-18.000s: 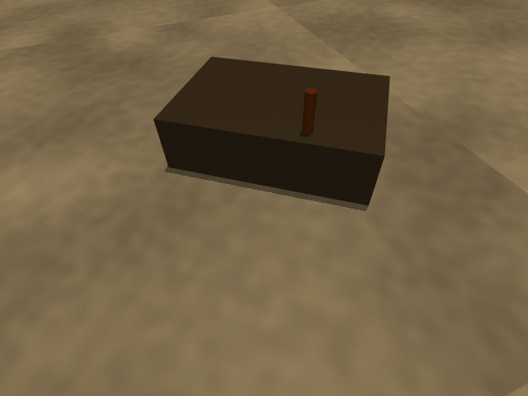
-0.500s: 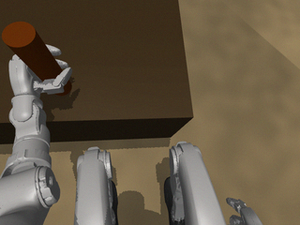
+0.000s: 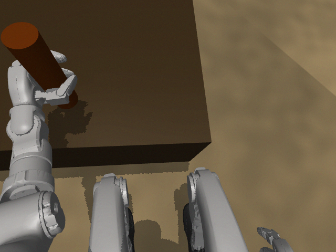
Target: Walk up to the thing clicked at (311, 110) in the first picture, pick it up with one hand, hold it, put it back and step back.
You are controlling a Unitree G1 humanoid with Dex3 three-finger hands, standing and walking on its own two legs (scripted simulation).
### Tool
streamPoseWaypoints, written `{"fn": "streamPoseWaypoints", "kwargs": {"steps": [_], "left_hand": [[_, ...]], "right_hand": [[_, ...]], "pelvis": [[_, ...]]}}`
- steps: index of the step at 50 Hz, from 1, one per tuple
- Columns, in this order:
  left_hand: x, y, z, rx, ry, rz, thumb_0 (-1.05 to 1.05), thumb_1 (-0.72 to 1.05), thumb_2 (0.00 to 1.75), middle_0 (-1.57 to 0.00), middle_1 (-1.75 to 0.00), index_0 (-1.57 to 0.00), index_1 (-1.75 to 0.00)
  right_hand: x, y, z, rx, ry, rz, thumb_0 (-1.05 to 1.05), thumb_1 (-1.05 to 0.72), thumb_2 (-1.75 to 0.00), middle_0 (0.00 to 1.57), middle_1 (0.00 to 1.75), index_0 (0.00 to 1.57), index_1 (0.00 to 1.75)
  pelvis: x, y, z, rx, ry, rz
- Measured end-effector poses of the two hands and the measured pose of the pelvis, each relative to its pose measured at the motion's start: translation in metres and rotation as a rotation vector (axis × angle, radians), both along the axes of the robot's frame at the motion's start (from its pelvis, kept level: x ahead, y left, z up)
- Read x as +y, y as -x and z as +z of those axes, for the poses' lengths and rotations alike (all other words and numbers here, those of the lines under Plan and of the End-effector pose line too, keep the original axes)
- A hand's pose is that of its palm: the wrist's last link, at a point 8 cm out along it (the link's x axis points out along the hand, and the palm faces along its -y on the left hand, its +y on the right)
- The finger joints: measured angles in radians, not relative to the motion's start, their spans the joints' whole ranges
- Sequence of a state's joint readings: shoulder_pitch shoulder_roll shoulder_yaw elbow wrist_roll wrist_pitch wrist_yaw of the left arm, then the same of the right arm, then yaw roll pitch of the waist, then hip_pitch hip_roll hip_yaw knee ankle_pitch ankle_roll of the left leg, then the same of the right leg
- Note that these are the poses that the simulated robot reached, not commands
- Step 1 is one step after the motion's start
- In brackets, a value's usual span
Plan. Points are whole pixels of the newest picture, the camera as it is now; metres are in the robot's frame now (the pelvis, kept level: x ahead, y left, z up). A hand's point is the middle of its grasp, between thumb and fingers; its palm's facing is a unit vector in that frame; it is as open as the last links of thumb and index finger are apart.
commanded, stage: settle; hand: left
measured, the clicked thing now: (49, 75) +0.50 +0.23 +0.03
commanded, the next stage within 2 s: lift in 0.58 s
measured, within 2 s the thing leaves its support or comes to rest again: neither
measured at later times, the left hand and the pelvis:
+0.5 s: hand (46, 63) +0.50 +0.23 +0.06, palm faces +0.14 -0.99 -0.03, open 7.0 cm; pelvis +0.02 +0.00 +0.05, yaw +0 degrees
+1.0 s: hand (40, 59) +0.49 +0.22 +0.09, palm faces +0.14 -0.99 -0.05, open 7.0 cm; pelvis +0.02 +0.00 +0.08, yaw +1 degrees
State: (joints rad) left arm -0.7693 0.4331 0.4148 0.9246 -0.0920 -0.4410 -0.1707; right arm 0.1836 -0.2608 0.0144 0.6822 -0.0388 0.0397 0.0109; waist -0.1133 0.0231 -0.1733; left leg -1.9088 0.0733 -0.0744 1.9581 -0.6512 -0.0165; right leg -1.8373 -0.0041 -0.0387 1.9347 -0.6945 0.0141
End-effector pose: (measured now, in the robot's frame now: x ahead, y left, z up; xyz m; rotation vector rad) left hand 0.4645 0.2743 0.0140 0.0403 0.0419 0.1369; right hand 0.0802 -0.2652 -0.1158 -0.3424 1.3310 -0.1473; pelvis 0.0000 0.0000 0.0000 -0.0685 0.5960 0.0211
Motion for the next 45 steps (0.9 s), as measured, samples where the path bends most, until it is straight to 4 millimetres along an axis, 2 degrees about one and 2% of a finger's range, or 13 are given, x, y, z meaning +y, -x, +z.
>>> {"fn": "streamPoseWaypoints", "kwargs": {"steps": [12, 25, 37, 45], "left_hand": [[0.001, -0.003, 0.02, 0.011, 0.009, -0.001, -0.03, 0.01, 1.02, -0.87, -1.02, -0.9, -1.01], [0.004, -0.011, 0.044, 0.013, 0.013, 0.004, -0.03, 0.01, 1.02, -0.87, -1.02, -0.89, -1.02], [0.007, -0.013, 0.059, 0.01, 0.015, 0.016, -0.03, 0.01, 1.02, -0.87, -1.02, -0.89, -1.02], [0.002, -0.004, 0.065, 0.018, 0.008, 0.003, -0.03, 0.01, 1.02, -0.86, -1.03, -0.89, -1.02]], "right_hand": [[-0.002, -0.013, 0.027, -0.022, 0.009, 0.01, 0.01, -0.89, -0.89, 0.2, 0.3, 0.2, 0.3], [0.007, -0.026, 0.047, -0.03, -0.01, 0.018, 0.01, -0.88, -0.89, 0.2, 0.3, 0.2, 0.3], [0.009, -0.025, 0.059, -0.016, -0.019, 0.019, 0.01, -0.88, -0.89, 0.2, 0.3, 0.2, 0.3], [0.008, -0.024, 0.068, -0.015, -0.023, 0.012, 0.01, -0.9, -0.9, 0.2, 0.3, 0.2, 0.3]], "pelvis": [[0.001, -0.006, 0.024, 0.001, -0.002, 0.004], [0.002, -0.016, 0.048, -0.004, 0.0, 0.006], [0.003, -0.02, 0.061, -0.011, -0.001, 0.012], [0.002, -0.021, 0.07, -0.023, -0.003, 0.013]]}}
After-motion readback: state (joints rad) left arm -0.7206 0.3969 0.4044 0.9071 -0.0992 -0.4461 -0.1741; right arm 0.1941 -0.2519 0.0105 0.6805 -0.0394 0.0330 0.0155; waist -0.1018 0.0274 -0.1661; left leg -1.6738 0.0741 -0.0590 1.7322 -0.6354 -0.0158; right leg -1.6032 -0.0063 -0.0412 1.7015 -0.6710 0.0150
